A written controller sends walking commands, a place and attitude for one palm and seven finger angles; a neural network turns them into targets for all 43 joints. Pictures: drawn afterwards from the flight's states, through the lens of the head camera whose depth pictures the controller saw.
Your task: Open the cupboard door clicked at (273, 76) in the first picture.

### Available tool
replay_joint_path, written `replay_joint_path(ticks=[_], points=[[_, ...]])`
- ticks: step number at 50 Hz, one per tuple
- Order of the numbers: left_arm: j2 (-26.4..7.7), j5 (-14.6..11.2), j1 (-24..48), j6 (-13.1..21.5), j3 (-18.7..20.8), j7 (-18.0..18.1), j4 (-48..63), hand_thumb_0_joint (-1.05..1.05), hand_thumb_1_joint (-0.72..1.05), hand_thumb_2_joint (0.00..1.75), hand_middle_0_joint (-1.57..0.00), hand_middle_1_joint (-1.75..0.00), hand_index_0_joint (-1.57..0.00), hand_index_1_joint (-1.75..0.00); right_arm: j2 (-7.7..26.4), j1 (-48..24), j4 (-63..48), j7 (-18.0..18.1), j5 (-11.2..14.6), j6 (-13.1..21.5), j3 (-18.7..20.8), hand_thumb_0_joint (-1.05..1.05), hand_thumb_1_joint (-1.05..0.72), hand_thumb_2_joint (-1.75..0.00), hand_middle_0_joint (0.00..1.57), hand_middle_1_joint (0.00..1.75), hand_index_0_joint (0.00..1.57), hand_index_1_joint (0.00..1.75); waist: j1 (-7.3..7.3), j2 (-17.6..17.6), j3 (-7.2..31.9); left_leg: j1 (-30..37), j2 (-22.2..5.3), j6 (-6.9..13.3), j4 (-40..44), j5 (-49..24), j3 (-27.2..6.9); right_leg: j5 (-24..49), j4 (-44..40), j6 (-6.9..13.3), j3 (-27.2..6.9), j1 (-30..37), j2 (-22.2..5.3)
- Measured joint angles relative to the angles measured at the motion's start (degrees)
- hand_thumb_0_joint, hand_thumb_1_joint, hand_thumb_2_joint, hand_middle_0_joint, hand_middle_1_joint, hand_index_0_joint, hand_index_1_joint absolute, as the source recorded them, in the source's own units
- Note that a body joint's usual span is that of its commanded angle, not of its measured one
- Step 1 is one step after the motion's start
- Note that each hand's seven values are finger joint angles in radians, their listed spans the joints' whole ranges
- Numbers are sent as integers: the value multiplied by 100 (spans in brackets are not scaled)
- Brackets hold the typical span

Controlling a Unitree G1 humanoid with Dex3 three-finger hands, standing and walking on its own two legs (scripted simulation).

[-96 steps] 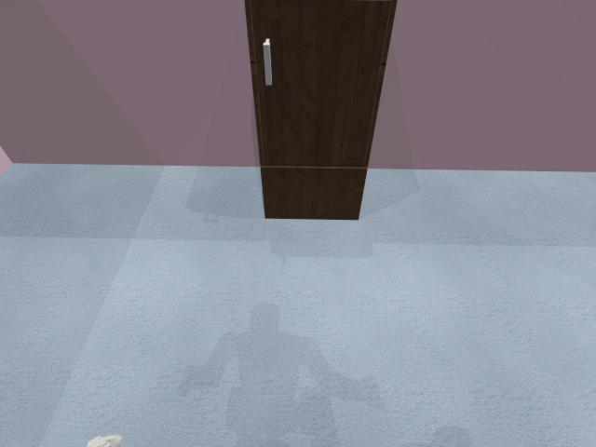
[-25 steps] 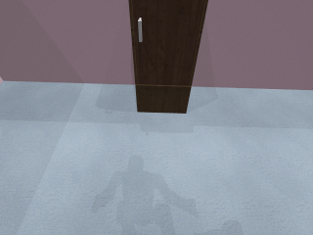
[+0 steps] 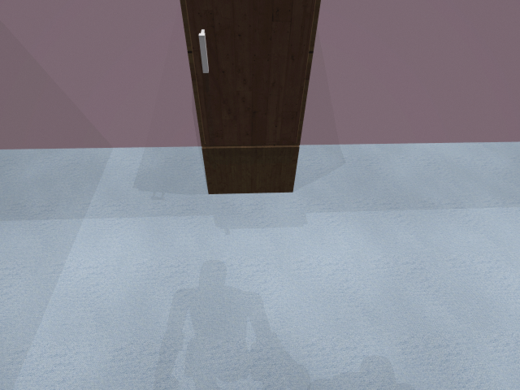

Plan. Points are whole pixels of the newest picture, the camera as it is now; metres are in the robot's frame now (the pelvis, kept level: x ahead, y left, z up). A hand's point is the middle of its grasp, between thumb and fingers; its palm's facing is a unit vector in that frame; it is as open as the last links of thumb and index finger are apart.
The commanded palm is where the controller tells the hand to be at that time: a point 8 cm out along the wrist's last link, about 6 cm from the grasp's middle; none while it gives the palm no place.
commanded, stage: walk to a spot facing it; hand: left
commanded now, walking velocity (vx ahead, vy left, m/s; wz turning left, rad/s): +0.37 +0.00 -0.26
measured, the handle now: (204, 51) +1.11 +0.27 +0.02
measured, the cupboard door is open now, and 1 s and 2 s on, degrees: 0 0 0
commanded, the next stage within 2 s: turn to face it in 0.54 s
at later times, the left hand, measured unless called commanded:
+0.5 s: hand (157, 316) +0.28 +0.23 -0.15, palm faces -0.14 -0.98 -0.17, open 7.4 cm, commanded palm none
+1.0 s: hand (205, 235) +0.47 +0.16 -0.15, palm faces -0.17 -0.97 -0.18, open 7.2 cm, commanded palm none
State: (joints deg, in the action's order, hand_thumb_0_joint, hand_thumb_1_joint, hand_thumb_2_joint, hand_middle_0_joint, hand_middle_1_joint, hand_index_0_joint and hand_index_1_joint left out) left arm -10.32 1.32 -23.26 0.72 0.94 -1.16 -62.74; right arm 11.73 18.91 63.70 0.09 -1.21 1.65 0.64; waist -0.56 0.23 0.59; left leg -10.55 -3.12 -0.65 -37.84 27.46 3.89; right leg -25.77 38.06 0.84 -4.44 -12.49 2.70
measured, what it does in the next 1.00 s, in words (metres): walks ahead: left foot, then right foot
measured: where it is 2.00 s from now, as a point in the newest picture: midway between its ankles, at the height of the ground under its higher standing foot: (256, 370)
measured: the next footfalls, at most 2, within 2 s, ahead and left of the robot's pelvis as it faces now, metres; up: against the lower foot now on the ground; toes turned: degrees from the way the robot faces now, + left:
left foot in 0.20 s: +0.11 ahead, +0.14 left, +0.00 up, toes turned +4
right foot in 0.66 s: +0.39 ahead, -0.09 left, +0.00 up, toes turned -23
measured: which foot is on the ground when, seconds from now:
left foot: down 0.00-0.02, up 0.04-0.18, down 0.20-0.64, up 0.66-1.00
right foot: down 0.00-0.22, up 0.24-0.64, down 0.66-1.00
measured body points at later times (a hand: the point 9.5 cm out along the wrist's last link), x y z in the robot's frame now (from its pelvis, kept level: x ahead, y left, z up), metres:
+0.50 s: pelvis +0.17 +0.05 +0.02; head +0.20 +0.07 +0.47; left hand +0.29 +0.28 -0.14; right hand +0.10 -0.17 -0.12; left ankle +0.07 +0.13 -0.72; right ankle +0.23 -0.10 -0.64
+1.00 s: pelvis +0.33 +0.01 +0.01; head +0.34 +0.02 +0.46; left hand +0.48 +0.22 -0.13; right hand +0.29 -0.20 -0.14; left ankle +0.40 +0.13 -0.68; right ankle +0.35 -0.07 -0.72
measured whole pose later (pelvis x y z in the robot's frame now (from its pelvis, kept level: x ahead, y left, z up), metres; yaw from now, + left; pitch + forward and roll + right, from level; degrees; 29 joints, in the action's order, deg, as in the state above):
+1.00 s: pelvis +0.33 +0.01 +0.01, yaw -10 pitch -2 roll -2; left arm -9.3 1.1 -8.4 0.6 1.9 1.2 -55.3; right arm 7.4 16.9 60.2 0.6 -1.5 -2.4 1.6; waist 2.4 1.0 -2.2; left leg -27.3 -6.8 -2.4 -53.6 21.5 3.8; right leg -13.2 28.6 4.2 14.1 -13.8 -0.5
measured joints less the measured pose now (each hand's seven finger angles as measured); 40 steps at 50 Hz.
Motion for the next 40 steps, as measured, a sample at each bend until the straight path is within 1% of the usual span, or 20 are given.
replay_joint_path(ticks=[3,4,6,8,10,11,12,15,18,21,23,26,29,31,32,33,34,36,38,40], points=[[126,9,-101,112,48,57,-50,1,91,89,-20,-30,-20,-30,-74,118,68,32,15,11,41,0,-91,-89,21,30,20,29,40,18,-47,-262,-75,26,-760,188,35,-311,251,17,50,17,29],[163,19,-120,155,64,88,-64,1,91,89,-20,-30,-20,-30,-92,115,98,39,16,-15,48,0,-91,-89,21,30,20,29,19,15,-69,-414,-77,16,-1133,289,60,-363,227,10,65,93,17],[228,58,-177,227,83,159,-53,1,91,89,-20,-30,-20,-30,-120,12,119,36,16,-74,65,1,-91,-89,20,30,20,29,-102,-9,-136,-762,-37,18,-1706,659,86,-380,53,4,34,300,-16],[254,89,-279,255,90,218,-52,1,91,89,-20,-30,-20,-30,-156,-208,20,17,30,-87,83,1,-91,-89,20,30,20,29,-206,-116,-194,-1061,12,53,-1610,776,95,-382,-114,-50,-85,468,-92],[255,57,-395,210,92,203,-138,1,91,89,-20,-30,-20,-30,-187,-453,-198,4,36,19,94,1,-91,-89,20,30,20,29,-186,-257,-224,-1073,52,86,-707,138,161,-466,-105,-115,-254,567,-196],[275,22,-445,159,106,172,-206,1,91,89,-20,-30,-20,-30,-184,-554,-324,9,22,133,103,1,-91,-89,20,30,20,29,-155,-277,-229,-981,33,119,-506,-413,269,-507,209,-71,-308,474,-210],[289,-15,-454,82,123,139,-294,1,91,89,-20,-30,-20,-30,-195,-623,-430,23,-6,249,116,1,-91,-89,20,30,20,29,-106,-273,-214,-903,6,181,-576,-490,390,-487,872,-17,-278,247,-204],[179,-2,-266,-99,177,106,-398,1,91,89,-20,-30,-20,-30,-331,-578,-594,75,-44,407,92,0,-91,-89,20,30,20,29,29,-252,-114,-391,-44,293,-298,-208,641,-73,2850,108,142,-614,-242],[-35,48,150,-129,274,71,-127,1,91,89,-20,-30,-20,-30,-384,-337,-557,196,-30,470,145,-1,-95,-89,21,30,20,29,25,-278,-71,159,-32,216,448,-374,785,519,3481,62,525,-1421,-416],[-178,65,613,-127,355,18,278,1,91,89,-19,-30,-20,-30,-364,-64,-395,189,-35,441,107,-1,-95,-89,21,30,20,29,-42,-282,-106,641,2,237,1105,-509,953,1045,3323,7,696,-2080,-556],[-230,67,930,-141,379,-24,511,1,91,89,-19,-30,-19,-30,-370,111,-279,188,-30,402,80,-1,-95,-89,21,30,20,29,-50,-270,-186,936,30,214,1445,-546,1057,1378,2891,-21,795,-2362,-615],[-242,54,1384,-154,371,-79,763,1,91,90,-19,-30,-19,-30,-379,320,-146,191,-37,330,65,0,-93,-89,20,30,20,29,16,-194,-406,1365,48,154,1799,-504,1220,1739,1666,-5,1036,-2420,-616],[-241,43,1739,-133,343,-114,942,1,91,90,-19,-30,-19,-30,-375,489,-68,185,-24,244,68,0,-92,-89,20,30,20,29,137,-107,-655,1712,7,58,1826,-270,1410,1840,556,135,1270,-2201,-419],[-249,56,1863,-88,320,-124,1034,1,91,90,-19,-30,-19,-30,-360,601,-9,168,-10,171,92,0,-92,-89,20,30,20,29,189,-70,-770,1801,-90,-13,1404,16,1536,1805,157,275,1402,-1920,-227],[-255,67,1877,-46,308,-128,1069,1,91,90,-19,-30,-19,-30,-350,666,18,157,-2,128,101,0,-92,-89,20,30,20,29,190,-72,-802,1747,-169,-39,916,160,1582,1806,-38,344,1467,-1680,-147],[-290,78,1850,14,278,-134,1112,1,91,90,-19,-30,-19,-30,-359,763,32,140,25,85,105,0,-91,-89,21,30,20,29,206,-150,-784,1515,-242,-55,95,237,1559,2015,-303,466,1476,-1370,-160],[-302,63,1826,96,268,-106,1129,1,91,89,-19,-30,-19,-30,-349,773,46,129,64,38,107,0,-91,-89,21,30,20,29,189,-191,-748,1033,-280,-79,-1114,300,1324,1789,-210,607,1421,-1340,-156],[-237,-19,1802,151,225,-5,1103,1,91,89,-19,-30,-19,-30,-268,508,14,148,90,-59,130,0,-91,-89,21,30,20,29,240,-52,-866,62,-245,-25,-3079,189,521,1421,89,724,1401,-1312,-29],[-181,-56,1731,129,159,84,991,0,91,89,-19,-30,-20,-30,-242,228,-92,152,54,-98,137,1,-91,-89,20,30,20,29,338,14,-886,-703,-231,-7,-3891,-170,33,1373,-75,668,1390,-1081,44],[-92,-50,1657,104,90,152,837,1,91,89,-19,-30,-20,-30,-248,7,-224,152,13,-130,123,1,-91,-89,20,30,20,29,420,58,-804,-1284,-295,-14,-3842,-441,-219,1455,-386,604,1392,-845,67]])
